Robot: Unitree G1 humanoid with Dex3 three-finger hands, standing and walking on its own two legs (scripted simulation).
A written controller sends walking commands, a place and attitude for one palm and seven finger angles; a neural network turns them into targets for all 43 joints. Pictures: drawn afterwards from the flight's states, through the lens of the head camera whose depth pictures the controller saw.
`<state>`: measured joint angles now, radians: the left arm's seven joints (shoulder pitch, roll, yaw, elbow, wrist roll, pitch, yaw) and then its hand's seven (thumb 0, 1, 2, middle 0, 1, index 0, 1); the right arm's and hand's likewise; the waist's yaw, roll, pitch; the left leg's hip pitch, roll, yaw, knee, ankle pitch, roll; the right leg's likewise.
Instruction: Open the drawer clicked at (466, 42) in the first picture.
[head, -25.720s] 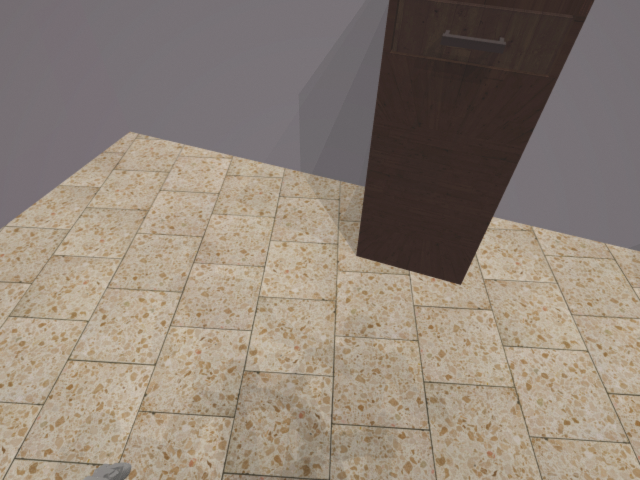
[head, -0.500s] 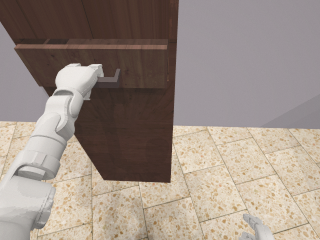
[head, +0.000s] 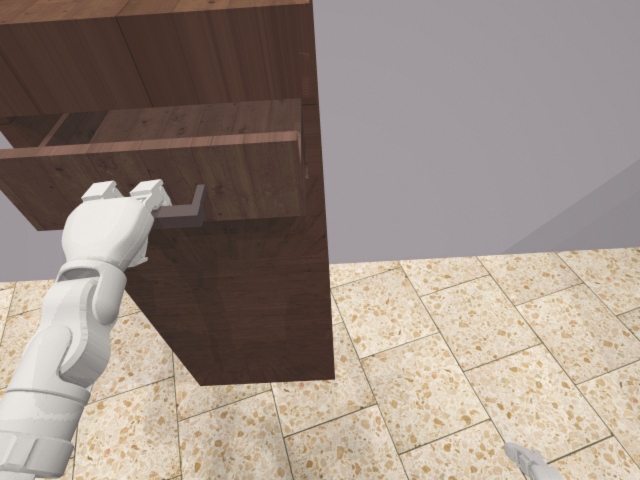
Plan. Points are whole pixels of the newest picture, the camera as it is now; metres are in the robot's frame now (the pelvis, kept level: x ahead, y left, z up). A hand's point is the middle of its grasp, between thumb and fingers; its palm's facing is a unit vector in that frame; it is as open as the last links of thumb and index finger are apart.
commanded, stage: pull the drawer open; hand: left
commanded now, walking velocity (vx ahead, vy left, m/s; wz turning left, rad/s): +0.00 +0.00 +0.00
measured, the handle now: (147, 206) +0.41 +0.24 +0.15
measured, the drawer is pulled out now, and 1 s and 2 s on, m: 0.09 0.16 0.27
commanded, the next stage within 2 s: none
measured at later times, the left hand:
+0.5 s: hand (132, 253) +0.36 +0.25 +0.12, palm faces +0.00 -0.04 -1.00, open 5.2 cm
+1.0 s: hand (116, 307) +0.28 +0.24 +0.12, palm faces +0.10 -0.10 -0.99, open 5.4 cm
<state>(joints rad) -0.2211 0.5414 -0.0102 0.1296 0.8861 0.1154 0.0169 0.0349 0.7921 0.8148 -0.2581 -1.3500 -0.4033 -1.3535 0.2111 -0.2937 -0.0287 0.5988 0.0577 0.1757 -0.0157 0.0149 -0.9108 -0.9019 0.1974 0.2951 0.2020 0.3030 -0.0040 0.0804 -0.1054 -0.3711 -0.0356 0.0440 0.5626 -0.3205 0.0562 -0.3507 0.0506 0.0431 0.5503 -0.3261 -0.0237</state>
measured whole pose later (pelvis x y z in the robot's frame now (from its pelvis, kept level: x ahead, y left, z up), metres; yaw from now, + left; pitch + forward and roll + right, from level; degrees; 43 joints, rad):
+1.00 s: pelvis +0.01 +0.00 +0.00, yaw +1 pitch +5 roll +0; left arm 0.12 0.53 0.01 -0.23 0.85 0.14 0.01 0.03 0.78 0.80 -0.24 -1.35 -0.40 -1.34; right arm 0.08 -0.26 0.02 0.56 0.04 0.14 0.00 0.01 -0.91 -0.90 0.20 0.30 0.20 0.30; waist 0.04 0.09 -0.09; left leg -0.31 -0.04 0.03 0.55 -0.32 0.05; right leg -0.29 0.04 0.03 0.54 -0.34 -0.02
